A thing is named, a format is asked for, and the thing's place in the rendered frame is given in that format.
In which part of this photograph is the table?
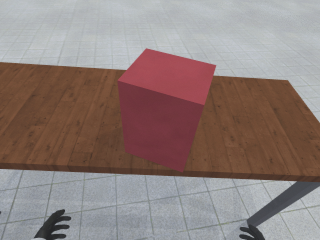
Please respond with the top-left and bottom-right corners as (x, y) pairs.
(0, 62), (320, 227)

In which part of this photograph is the left robot hand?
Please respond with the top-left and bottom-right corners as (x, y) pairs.
(33, 209), (71, 240)

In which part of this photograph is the carton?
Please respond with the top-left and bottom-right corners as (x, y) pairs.
(117, 48), (217, 173)

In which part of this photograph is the right robot hand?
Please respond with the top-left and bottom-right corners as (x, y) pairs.
(239, 224), (265, 240)

